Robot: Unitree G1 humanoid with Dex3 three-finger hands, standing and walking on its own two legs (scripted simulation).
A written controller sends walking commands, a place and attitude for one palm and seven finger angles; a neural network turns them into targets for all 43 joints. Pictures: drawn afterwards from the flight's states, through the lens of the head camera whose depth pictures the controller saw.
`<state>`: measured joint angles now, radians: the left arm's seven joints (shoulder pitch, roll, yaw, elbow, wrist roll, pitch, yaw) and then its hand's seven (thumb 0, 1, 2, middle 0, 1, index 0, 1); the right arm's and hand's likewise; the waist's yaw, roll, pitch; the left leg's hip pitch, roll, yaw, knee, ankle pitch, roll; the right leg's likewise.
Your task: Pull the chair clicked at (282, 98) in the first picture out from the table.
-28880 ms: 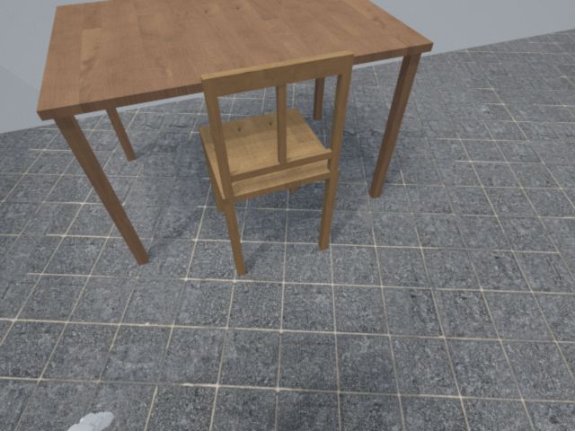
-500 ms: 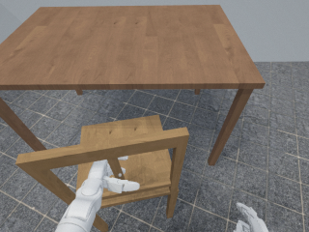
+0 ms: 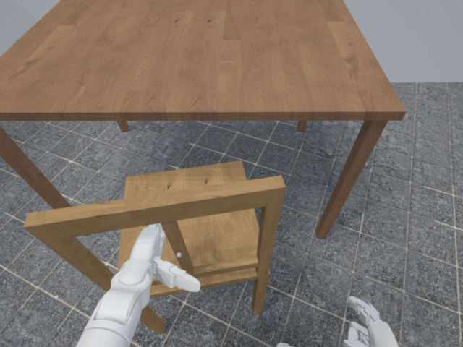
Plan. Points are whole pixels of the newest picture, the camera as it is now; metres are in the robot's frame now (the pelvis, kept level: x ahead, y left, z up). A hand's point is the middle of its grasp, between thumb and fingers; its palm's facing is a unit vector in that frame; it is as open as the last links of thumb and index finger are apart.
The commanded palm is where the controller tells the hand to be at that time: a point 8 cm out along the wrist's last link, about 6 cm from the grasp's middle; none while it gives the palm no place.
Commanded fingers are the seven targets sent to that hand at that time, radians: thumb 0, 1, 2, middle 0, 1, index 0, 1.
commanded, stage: draw the fingers out of the gap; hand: left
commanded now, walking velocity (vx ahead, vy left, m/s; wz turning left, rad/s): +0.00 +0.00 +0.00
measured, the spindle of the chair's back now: (179, 248) +0.32 +0.11 -0.06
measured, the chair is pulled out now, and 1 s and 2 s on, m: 0.17 0.17 0.17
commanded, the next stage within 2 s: draw the hand back to the body in 0.74 s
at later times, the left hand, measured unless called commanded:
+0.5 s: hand (171, 298) +0.22 +0.11 -0.04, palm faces -0.09 -0.99 -0.13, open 17.5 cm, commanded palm +0.20 +0.17 -0.01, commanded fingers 0.00 -0.55 0.20 0.00 0.00 0.00 0.00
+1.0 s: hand (153, 326) +0.17 +0.12 +0.00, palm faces +0.01 -1.00 +0.00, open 17.5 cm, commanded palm +0.14 +0.19 +0.02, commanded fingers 0.00 -0.55 0.20 0.00 0.00 0.00 0.00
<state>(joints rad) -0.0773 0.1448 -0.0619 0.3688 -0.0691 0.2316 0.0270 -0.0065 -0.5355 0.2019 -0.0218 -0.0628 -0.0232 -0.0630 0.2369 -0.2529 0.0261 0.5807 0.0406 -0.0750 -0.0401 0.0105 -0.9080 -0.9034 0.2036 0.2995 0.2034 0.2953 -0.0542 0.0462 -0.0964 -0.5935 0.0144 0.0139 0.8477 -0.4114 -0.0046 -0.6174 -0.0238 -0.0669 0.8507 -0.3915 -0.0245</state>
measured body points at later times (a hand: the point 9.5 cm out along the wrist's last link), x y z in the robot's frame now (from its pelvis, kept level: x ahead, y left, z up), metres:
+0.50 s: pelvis +0.02 +0.00 -0.01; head +0.05 -0.02 +0.44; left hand +0.22 +0.16 -0.03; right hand +0.19 -0.24 -0.09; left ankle +0.01 +0.12 -0.70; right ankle +0.02 -0.10 -0.70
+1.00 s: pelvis +0.01 +0.00 -0.03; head +0.05 +0.00 +0.42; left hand +0.16 +0.18 +0.01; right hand +0.20 -0.23 -0.09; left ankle +0.01 +0.12 -0.70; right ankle +0.02 -0.10 -0.70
